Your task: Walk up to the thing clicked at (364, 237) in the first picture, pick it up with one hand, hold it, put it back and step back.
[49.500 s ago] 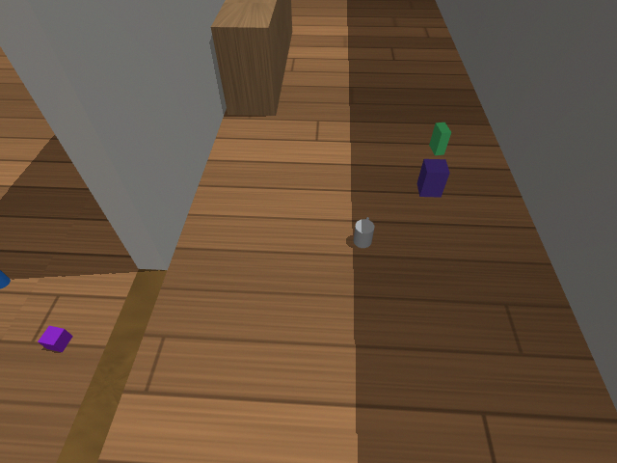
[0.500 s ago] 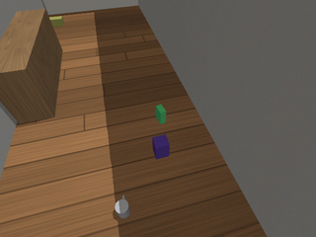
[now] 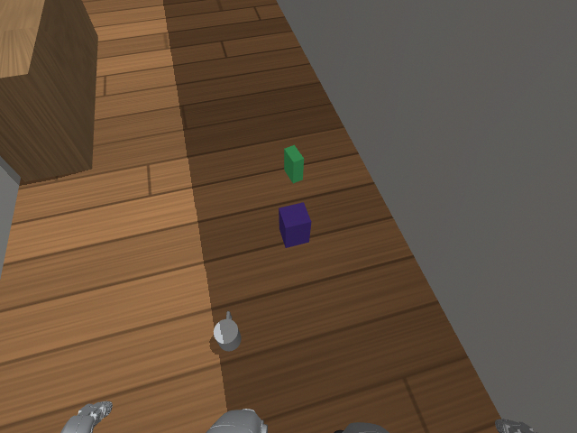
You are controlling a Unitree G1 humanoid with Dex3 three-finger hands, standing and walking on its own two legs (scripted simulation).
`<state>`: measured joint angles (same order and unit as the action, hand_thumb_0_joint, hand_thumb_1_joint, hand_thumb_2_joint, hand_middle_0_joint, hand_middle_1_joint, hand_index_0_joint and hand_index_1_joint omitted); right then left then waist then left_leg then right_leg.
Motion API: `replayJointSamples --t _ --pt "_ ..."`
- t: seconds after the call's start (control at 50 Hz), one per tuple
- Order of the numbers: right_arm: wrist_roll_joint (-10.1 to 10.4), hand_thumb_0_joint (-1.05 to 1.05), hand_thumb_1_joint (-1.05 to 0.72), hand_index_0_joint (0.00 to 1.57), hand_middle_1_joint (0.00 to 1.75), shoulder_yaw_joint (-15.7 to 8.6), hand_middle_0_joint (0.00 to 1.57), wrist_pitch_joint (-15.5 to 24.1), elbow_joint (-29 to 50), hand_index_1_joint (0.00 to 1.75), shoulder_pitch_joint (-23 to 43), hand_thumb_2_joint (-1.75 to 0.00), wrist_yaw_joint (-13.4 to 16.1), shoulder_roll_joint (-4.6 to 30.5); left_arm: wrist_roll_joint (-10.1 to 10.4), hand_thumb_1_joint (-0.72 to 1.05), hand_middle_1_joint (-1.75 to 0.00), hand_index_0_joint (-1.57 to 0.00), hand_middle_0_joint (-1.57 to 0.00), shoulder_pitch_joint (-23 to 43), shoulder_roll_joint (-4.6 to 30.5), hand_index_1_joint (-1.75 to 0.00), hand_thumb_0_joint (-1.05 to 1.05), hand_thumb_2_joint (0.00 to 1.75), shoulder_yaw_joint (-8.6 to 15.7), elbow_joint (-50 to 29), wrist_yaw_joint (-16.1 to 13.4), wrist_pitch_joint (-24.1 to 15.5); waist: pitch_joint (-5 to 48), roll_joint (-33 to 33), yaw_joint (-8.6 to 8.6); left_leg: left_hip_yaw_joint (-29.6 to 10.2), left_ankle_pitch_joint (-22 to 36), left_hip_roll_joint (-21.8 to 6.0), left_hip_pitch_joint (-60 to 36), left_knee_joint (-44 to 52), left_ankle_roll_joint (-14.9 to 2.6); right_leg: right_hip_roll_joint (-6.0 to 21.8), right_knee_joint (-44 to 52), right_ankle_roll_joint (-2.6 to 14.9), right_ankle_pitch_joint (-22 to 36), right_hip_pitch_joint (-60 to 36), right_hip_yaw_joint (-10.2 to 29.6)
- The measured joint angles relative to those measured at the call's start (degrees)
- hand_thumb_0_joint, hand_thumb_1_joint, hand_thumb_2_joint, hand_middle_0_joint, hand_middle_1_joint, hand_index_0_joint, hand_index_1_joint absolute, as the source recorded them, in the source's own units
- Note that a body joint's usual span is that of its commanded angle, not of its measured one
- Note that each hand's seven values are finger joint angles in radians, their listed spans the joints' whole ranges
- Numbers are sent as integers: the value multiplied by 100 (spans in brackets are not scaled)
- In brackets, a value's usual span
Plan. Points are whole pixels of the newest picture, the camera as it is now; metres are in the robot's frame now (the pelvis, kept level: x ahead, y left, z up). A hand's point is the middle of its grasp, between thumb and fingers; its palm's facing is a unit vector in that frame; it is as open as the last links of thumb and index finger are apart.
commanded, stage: step back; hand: left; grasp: from above
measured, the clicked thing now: (228, 330) +0.45 +0.21 -0.72
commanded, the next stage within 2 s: none
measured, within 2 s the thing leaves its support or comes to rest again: neither
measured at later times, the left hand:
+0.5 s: hand out of the picture +0.03 +0.30 -0.16, palm faces -0.11 -0.92 -0.38, open 7.4 cm
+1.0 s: hand out of the picture -0.10 +0.30 -0.16, palm faces -0.01 -0.93 -0.37, open 7.4 cm
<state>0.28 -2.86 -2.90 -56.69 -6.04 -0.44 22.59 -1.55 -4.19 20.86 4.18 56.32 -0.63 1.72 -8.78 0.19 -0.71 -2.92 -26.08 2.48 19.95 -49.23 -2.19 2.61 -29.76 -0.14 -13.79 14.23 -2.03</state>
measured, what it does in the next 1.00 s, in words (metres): walks backwards: left foot, then right foot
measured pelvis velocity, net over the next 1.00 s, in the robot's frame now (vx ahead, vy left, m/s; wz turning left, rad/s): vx -0.24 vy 0.04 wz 0.01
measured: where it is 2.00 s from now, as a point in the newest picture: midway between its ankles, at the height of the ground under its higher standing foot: outside the picture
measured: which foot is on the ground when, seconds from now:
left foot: up 0.00-0.04, down 0.06-0.60, up 0.62-0.90, down 0.92-1.00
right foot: down 0.00-0.08, up 0.10-0.54, down 0.56-0.94, up 0.96-1.00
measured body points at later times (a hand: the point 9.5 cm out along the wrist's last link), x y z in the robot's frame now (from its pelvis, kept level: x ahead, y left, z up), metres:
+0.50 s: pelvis -0.09 +0.04 -0.01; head -0.03 +0.04 +0.43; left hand +0.03 +0.35 -0.14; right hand +0.00 -0.27 -0.13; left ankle -0.02 +0.12 -0.73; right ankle -0.13 -0.09 -0.71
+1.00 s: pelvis -0.24 +0.04 -0.01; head -0.18 +0.06 +0.43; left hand -0.10 +0.35 -0.13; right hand -0.16 -0.28 -0.12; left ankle -0.24 +0.16 -0.74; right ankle -0.17 -0.08 -0.71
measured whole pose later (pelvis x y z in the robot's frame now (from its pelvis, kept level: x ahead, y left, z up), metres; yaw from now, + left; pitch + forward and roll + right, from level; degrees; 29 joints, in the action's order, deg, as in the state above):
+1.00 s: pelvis -0.24 +0.04 -0.01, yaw +0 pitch -3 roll +1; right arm -1.5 -2.6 -1.4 -50.8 -10.7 0.2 21.6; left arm -1.3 -6.2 22.0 4.1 44.1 -0.5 4.1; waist -10.5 2.9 -0.4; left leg -1.4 -20.0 2.4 14.7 -37.7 -1.2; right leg -0.1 -47.9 0.9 -25.2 25.4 2.3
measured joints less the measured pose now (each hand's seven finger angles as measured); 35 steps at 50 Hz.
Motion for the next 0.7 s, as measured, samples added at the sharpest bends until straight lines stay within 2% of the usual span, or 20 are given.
replayJointSamples --t 0.04,0.06,0.08,0.1,0.14,0.16,0.2,0.26,0.34,0.46,0.52,0.56,0.6,0.64,0.7 --pt "-38 0 -90 20 30 -23 20 15 83 30 -107 -90 1 40 -4 90 -30 -21 -21 87 80 -30 1 90 -10 -168 -15 37 -29 56 -29 72 248 -67 -185 506 10 73 -292 -85 -98 226 -1" --pt "-70 0 -90 20 30 -41 20 37 111 30 -170 -90 3 65 15 90 -30 -21 -21 135 116 -30 1 90 -21 -255 -14 65 -40 60 -61 99 664 -119 -347 996 24 103 -491 -138 -179 351 -23" --pt "-123 0 -90 20 30 -75 20 61 116 30 -203 -90 18 54 47 90 -30 -21 -21 207 160 -30 1 90 -20 -336 -15 96 -90 124 -73 124 609 -79 -441 1231 51 172 -722 -152 -265 485 -1" --pt "-176 0 -90 20 30 -90 20 73 108 30 -202 -90 29 -4 81 90 -30 -21 -21 295 206 -30 1 90 -2 -399 -30 129 -194 245 -30 198 575 -6 -425 1200 22 147 -1010 -58 -595 617 214" --pt "-189 0 -90 20 30 -50 20 92 142 30 -223 -90 3 -88 99 90 -30 -21 -21 387 227 -30 1 90 12 -459 -88 180 -311 278 -52 205 642 -12 -346 1161 -46 -299 -1822 86 -1524 867 769" --pt "-180 0 -90 20 30 -25 20 103 163 30 -239 -90 8 -131 107 90 -30 -21 -21 405 232 -30 1 90 7 -463 -108 206 -329 275 -93 180 725 -23 -334 1235 -68 -519 -2276 131 -1734 979 956" --pt "-179 0 -90 20 30 17 20 102 208 30 -254 -90 55 -212 149 90 -30 -21 -20 373 234 -30 1 90 -10 -494 -124 228 -319 301 -103 217 914 -29 -349 1468 -99 -791 -3012 175 -1703 1157 1140" --pt "-168 0 -90 20 30 31 21 103 340 30 -228 -90 129 -274 137 90 -30 -21 -20 191 192 -30 1 90 -31 -544 -102 212 -301 266 -89 329 1080 -60 -382 1670 -159 -892 -3489 81 -1590 1151 1096" --pt "-144 0 -90 20 30 39 21 152 564 30 -134 -90 177 -340 114 90 -30 -21 -21 -68 162 -30 1 90 -23 -568 -73 235 -294 235 -80 508 1181 -82 -338 1695 -199 -801 -3170 -34 -1507 853 1042" --pt "-142 0 -90 21 30 70 21 170 784 30 21 -90 154 -318 68 90 -30 -21 -21 -289 132 -30 1 90 31 -599 -15 228 -306 123 -50 722 1276 -157 -66 1456 -203 -566 -2197 -11 -1474 424 809" --pt "-144 0 -90 21 30 82 21 145 798 30 64 -90 121 -257 44 90 -30 -21 -21 -398 129 -30 1 90 64 -616 50 191 -222 45 -8 796 1345 -236 128 1323 -146 -446 -1635 84 -1331 200 591" --pt "-135 0 -90 21 30 80 21 111 773 30 73 -90 98 -188 29 90 -30 -21 -21 -499 120 -30 1 90 88 -620 93 141 -117 -23 38 822 1384 -299 296 1201 -76 -382 -976 178 -962 -51 449" --pt "-98 0 -90 21 30 42 21 66 691 30 93 -90 96 -88 -17 90 -30 -21 -21 -582 22 -30 1 90 94 -604 116 107 -87 -271 -3 598 1260 -384 429 1066 33 -515 -817 160 -814 -75 292" --pt "-73 0 -90 20 30 13 21 21 604 30 28 -90 110 -83 -47 90 -30 -21 -21 -712 19 -30 1 90 68 -675 157 111 0 -180 72 261 310 -53 651 350 173 -421 -835 218 -740 24 319" --pt "-26 0 -90 20 30 4 21 29 562 30 -155 -90 119 3 -51 90 -30 -21 -21 -776 -48 -30 1 90 44 -721 106 125 60 -117 159 -232 -9 398 823 -950 240 -292 -579 209 -474 33 331"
